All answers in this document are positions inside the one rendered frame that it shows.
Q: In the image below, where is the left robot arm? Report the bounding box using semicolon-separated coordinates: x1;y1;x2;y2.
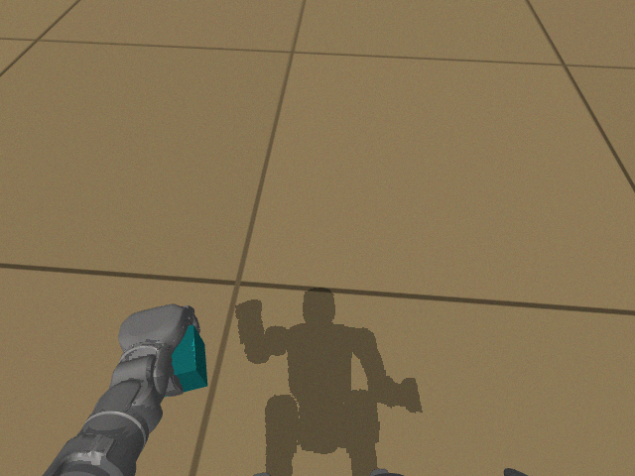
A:
43;342;172;476

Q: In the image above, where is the left robot hand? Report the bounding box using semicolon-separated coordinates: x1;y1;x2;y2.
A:
118;304;200;397

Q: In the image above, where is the cube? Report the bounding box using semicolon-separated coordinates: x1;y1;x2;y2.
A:
165;325;207;397

